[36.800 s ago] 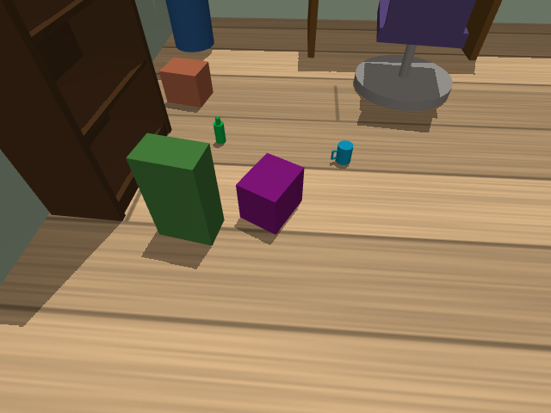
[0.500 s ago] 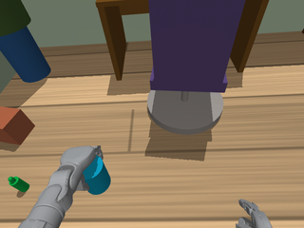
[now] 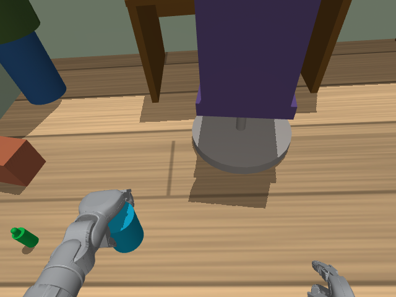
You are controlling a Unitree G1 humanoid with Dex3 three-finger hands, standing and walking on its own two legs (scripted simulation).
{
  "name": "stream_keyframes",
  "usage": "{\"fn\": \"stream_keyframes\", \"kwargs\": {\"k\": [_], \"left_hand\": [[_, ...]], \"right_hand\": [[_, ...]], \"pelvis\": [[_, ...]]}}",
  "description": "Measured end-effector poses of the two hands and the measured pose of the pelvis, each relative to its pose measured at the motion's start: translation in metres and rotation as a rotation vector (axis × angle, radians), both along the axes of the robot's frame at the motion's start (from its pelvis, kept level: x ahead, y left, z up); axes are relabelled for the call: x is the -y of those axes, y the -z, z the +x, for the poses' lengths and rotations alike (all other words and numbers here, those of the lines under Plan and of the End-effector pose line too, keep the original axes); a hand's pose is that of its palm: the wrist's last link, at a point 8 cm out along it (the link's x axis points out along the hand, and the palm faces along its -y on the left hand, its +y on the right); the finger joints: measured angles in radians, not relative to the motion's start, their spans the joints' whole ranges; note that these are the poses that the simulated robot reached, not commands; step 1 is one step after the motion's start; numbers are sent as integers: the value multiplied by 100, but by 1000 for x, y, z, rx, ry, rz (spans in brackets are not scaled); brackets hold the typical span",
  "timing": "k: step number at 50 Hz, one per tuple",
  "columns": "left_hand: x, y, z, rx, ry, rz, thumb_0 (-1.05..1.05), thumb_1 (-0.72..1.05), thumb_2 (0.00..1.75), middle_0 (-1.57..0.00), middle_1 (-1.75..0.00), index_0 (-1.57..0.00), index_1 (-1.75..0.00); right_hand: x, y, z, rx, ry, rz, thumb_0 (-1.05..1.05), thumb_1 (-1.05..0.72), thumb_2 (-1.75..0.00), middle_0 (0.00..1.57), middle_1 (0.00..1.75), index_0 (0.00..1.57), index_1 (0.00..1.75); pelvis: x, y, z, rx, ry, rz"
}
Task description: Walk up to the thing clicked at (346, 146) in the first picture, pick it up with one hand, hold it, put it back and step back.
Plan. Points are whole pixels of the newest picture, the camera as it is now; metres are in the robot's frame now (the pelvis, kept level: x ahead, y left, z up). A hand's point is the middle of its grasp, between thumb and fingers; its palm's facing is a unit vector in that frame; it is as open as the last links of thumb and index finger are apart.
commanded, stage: crouch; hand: left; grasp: from above
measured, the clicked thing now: (115, 229) +0.30 +0.23 -0.09
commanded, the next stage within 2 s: lower in 1.90 s
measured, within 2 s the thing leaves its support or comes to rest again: neither
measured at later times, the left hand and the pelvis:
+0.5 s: hand (119, 243) +0.28 +0.23 -0.14, palm faces -0.49 +0.00 -0.87, open 10.9 cm; pelvis -0.01 +0.00 -0.03, yaw +1 degrees
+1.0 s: hand (141, 254) +0.33 +0.24 -0.39, palm faces -0.48 +0.01 -0.88, open 10.8 cm; pelvis -0.05 +0.02 -0.24, yaw +0 degrees
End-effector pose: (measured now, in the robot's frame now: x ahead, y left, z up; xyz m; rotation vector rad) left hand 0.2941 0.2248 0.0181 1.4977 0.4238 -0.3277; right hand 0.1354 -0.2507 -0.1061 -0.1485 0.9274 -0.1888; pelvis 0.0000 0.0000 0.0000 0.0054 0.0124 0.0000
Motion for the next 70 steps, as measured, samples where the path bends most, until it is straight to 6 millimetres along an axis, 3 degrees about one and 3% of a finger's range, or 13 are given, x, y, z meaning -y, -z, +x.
{"fn": "stream_keyframes", "kwargs": {"k": [11,18,23,29,35,45,51,56,63,70], "left_hand": [[1,11,-1,-10,10,-16,-3,-11,78,-66,-87,-47,-80],[-1,51,-9,-29,7,3,-2,-11,78,-65,-88,-47,-80],[-5,89,-7,-40,22,32,-2,-11,79,-64,-88,-47,-80],[-9,141,7,-10,46,57,-1,-10,78,-64,-88,-47,-79],[-11,203,26,17,54,75,0,-8,74,-64,-87,-47,-79],[-14,302,44,21,15,75,1,-8,70,-67,-83,-50,-76],[-17,359,41,-23,17,64,1,-8,70,-68,-82,-51,-76],[-17,398,37,-27,32,39,1,-10,71,-69,-82,-52,-75],[-15,436,42,-2,34,37,0,-12,74,-70,-82,-53,-75],[-17,460,58,24,3,49,-1,-13,76,-71,-82,-53,-75]], "right_hand": [[0,-1,1,-7,11,-5,1,-91,-90,20,30,20,30],[3,7,-6,-66,-3,-26,1,-90,-90,20,30,20,30],[12,24,-23,-140,-5,-59,1,-90,-90,20,30,20,30],[25,60,-55,-236,13,-111,1,-90,-90,20,30,20,30],[30,112,-92,-318,45,-153,1,-90,-90,20,30,20,30],[11,208,-135,-409,62,-128,1,-90,-90,20,30,20,29],[2,259,-140,-415,23,-97,1,-90,-90,21,30,20,30],[4,290,-136,-412,-23,-99,1,-90,-90,21,30,21,30],[16,314,-128,-404,-77,-127,1,-90,-90,21,30,21,30],[32,331,-129,-408,-94,-155,1,-91,-90,21,30,20,30]], "pelvis": [[-1,0,3,-10,0,0],[-1,7,1,-58,-12,-3],[-1,23,-4,-137,-21,-11],[-4,60,-13,-258,-23,-25],[-10,112,-24,-389,-18,-37],[-16,199,-45,-531,-12,-51],[-15,244,-56,-582,-18,-58],[-12,274,-61,-607,-24,-65],[-5,305,-64,-623,-29,-69],[0,330,-65,-631,-19,-71]]}}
